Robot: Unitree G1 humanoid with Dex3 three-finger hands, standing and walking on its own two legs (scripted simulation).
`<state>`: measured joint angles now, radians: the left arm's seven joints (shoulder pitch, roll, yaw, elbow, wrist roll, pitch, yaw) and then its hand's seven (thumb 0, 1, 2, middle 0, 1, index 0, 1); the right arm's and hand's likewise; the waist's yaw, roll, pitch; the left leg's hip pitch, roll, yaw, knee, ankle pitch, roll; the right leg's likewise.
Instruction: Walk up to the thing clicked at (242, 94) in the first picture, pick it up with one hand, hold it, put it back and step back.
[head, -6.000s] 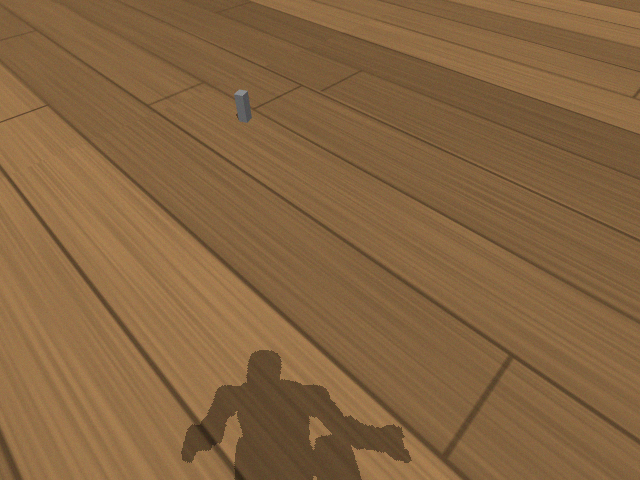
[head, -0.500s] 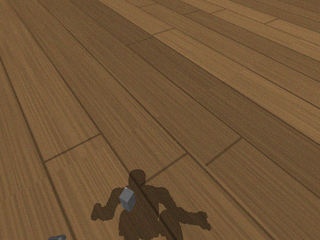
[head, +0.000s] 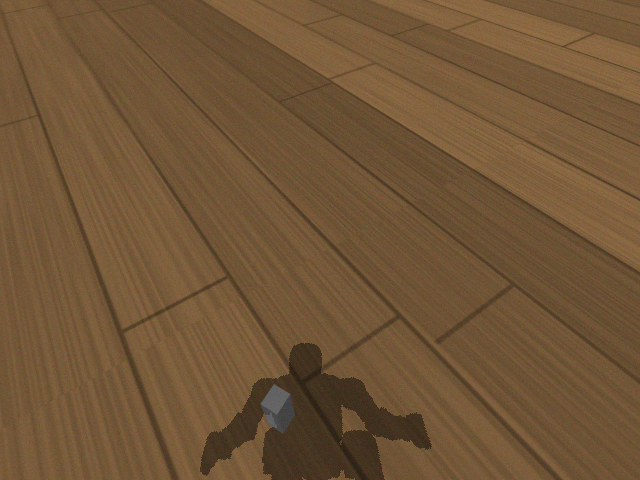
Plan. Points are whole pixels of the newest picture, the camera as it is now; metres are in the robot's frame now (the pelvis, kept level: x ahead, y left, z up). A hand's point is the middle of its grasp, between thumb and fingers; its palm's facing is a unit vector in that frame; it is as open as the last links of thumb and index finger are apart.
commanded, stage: walk up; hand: left
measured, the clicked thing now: (278, 409) +0.43 +0.18 -0.69
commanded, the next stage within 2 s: stand in 1.02 s
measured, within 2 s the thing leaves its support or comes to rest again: neither
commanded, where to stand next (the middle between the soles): +0.08 -0.02 m, yaw -2 degrees
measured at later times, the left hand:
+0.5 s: hand out of the picture +0.11 +0.25 -0.15, palm faces -0.01 -0.95 -0.32, open 7.3 cm
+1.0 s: hand out of the picture +0.09 +0.25 -0.15, palm faces +0.01 -0.95 -0.32, open 7.3 cm
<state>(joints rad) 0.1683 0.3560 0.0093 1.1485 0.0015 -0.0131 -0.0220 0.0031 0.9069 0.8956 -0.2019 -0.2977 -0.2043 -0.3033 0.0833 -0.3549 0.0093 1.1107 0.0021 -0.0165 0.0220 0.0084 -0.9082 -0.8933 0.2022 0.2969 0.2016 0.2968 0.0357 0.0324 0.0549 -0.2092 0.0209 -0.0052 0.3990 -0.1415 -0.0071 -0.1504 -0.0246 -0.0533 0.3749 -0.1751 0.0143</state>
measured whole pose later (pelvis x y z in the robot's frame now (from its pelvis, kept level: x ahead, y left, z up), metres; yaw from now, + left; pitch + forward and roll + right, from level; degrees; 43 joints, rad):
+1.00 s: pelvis +0.02 +0.00 +0.00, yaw +0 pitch -2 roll +0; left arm 0.11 0.34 0.02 1.15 0.01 0.00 -0.02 0.00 0.91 0.90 -0.20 -0.30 -0.20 -0.30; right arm 0.09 -0.35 0.01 1.16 -0.01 -0.01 0.01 0.01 -0.91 -0.89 0.20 0.30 0.20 0.30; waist 0.01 0.01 0.05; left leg -0.15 0.02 0.00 0.33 -0.13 -0.01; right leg -0.10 -0.02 -0.05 0.31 -0.17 0.01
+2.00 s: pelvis +0.04 -0.01 +0.01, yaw -1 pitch -2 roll +0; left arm 0.11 0.35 0.00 1.13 0.01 -0.01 -0.01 0.00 0.91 0.90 -0.20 -0.30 -0.21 -0.30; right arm 0.09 -0.35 0.01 1.14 -0.01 -0.01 0.01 0.01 -0.91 -0.89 0.20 0.30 0.20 0.30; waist 0.00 0.00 0.04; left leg -0.12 0.03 0.01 0.30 -0.15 -0.02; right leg -0.07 -0.02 -0.04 0.30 -0.20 0.01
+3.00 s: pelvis +0.04 -0.01 +0.01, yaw -1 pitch -2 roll +0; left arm 0.13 0.35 0.00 1.13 0.01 -0.01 -0.01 0.00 0.91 0.90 -0.20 -0.30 -0.21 -0.30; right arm 0.12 -0.35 0.01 1.14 -0.01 -0.01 0.01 0.01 -0.91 -0.89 0.20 0.30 0.20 0.30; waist 0.00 0.00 0.05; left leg -0.12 0.02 0.01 0.30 -0.16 -0.02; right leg -0.08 -0.02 -0.04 0.30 -0.20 0.01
